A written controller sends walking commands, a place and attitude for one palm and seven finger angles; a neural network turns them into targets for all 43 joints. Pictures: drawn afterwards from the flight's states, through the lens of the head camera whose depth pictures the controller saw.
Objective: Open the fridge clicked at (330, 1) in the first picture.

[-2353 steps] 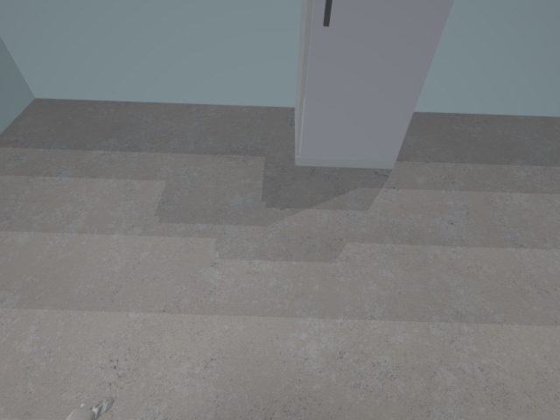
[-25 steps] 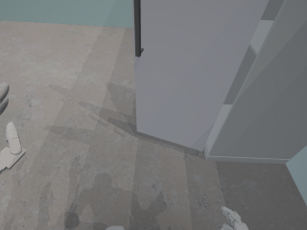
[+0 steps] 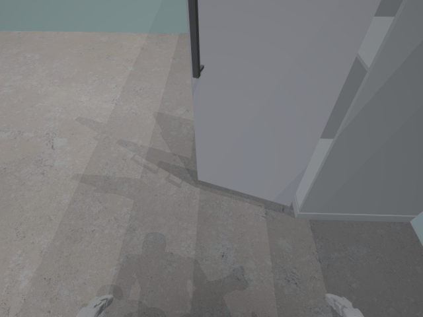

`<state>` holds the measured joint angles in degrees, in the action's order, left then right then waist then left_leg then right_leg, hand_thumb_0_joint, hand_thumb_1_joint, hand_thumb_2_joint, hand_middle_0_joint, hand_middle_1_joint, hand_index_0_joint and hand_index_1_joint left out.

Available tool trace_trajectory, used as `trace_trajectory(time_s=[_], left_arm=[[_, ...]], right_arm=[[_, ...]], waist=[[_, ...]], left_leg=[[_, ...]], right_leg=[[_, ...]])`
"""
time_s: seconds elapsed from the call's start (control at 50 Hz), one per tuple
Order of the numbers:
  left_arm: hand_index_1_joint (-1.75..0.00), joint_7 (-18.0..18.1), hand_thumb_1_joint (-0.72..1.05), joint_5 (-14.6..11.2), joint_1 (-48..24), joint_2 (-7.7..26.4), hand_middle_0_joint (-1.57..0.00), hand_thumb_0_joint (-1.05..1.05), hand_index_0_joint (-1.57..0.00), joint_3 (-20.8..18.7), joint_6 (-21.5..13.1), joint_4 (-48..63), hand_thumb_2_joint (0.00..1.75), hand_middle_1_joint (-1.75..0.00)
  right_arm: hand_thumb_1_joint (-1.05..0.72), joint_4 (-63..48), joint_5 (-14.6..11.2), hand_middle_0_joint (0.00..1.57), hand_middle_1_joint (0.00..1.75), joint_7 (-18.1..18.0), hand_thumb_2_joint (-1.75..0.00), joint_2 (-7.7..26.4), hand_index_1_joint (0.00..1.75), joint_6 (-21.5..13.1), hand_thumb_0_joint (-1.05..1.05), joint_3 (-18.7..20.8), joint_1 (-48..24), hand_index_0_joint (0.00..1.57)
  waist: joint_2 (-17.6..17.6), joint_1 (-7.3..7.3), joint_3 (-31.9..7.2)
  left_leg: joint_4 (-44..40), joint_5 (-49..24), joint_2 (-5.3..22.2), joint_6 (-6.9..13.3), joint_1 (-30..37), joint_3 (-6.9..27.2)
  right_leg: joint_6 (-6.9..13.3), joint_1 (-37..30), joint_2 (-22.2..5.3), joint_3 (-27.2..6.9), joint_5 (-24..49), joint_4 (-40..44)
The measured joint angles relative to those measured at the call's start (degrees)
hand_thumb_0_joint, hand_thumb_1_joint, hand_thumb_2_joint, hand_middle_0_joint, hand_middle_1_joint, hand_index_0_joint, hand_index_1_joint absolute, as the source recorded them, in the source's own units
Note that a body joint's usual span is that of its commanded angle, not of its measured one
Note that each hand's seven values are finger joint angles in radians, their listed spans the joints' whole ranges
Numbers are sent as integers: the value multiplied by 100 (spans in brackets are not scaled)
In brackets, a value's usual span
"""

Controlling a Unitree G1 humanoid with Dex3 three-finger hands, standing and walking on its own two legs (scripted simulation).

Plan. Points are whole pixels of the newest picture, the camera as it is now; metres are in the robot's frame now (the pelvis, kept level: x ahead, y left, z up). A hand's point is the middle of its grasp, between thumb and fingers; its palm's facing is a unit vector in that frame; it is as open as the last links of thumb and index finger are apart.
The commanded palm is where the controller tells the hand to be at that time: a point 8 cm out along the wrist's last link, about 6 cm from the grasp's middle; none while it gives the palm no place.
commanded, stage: let the arm hang, fingers relaxed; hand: left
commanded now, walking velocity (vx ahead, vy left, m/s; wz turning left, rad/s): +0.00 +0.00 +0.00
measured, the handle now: out of the picture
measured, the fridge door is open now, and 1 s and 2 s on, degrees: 72 72 72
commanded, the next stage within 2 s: look to check the result in 0.86 s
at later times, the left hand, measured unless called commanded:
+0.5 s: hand out of the picture +0.07 +0.26 -0.15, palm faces -0.06 -0.95 -0.31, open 7.4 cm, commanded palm none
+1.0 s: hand out of the picture +0.12 +0.26 -0.15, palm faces -0.08 -0.95 -0.29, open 7.4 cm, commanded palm none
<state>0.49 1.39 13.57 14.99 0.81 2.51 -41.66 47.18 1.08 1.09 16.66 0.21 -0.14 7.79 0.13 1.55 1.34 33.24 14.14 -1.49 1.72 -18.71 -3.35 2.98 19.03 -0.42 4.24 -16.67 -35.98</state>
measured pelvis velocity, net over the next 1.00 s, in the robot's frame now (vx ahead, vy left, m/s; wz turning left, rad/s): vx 0.05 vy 0.04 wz -0.05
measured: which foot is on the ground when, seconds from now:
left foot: down 0.00-1.00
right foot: down 0.00-1.00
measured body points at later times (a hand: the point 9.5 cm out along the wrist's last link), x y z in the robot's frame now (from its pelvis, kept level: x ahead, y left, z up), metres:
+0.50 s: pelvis +0.02 +0.02 +0.02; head +0.05 +0.02 +0.47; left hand +0.07 +0.30 -0.13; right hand +0.03 -0.24 -0.13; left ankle +0.04 +0.10 -0.73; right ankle +0.03 -0.09 -0.73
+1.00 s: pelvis +0.05 +0.04 +0.02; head +0.07 +0.05 +0.47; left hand +0.13 +0.31 -0.13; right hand +0.09 -0.25 -0.12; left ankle +0.04 +0.10 -0.73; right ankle +0.03 -0.09 -0.73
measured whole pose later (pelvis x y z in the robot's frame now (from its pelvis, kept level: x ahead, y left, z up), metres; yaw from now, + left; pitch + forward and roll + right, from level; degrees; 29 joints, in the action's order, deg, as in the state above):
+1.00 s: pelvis +0.05 +0.04 +0.02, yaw -3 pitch -1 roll +0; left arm 0.9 1.0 6.4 17.2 0.0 -0.6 -65.4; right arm 65.7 0.7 -0.4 16.5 -0.5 0.2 6.6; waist 1.1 0.6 2.9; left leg 16.4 10.1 -3.0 4.5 -6.2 -6.0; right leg -0.5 6.8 -0.8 1.0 -10.5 -17.8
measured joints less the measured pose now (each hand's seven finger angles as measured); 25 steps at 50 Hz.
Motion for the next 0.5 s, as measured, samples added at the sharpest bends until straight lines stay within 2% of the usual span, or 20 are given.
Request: trace_trajectory(time_s=[0.06, 0.08, 0.2, 0.5], left_arm=[[-30, -17, 91, -26, 83, -305, -21, 1, -21, 196, 11, -774, 90, -30], [-30, 47, 93, -37, 91, -327, -21, 1, -21, 140, -8, -961, 90, -30], [-30, 21, 95, -49, 124, -172, -21, 1, -21, 57, -129, -1757, 90, -30], [-30, 71, 91, -59, -483, 189, -20, 0, -20, -123, -264, -2379, 90, -30]], right_arm=[[-91, 308, 10, 20, 30, -28, -90, -127, 30, 108, 1, -44, 101, 20], [-91, 424, 7, 20, 30, -41, -90, -173, 30, 131, 1, -55, 150, 20], [-91, 1093, -7, 20, 30, -104, -90, -314, 30, 207, 1, -59, 379, 20], [-91, 1794, -25, 20, 30, -171, -90, -291, 30, 35, 1, 23, 319, 20]], waist=[[157, -43, 170], [194, -74, 217], [175, -199, 351], [-56, -114, 242]], left_leg=[[-258, -114, 56, -13, 175, 9], [-347, -158, 82, -20, 216, 23], [-757, -358, 168, -24, 376, 57], [-1223, -415, 15, 151, 743, -138]], right_leg=[[-5, -208, 73, 4, 173, 350], [-4, -275, 106, 17, 249, 495], [-10, -586, 227, 38, 631, 1240], [-195, -849, 97, -172, 702, 1585]])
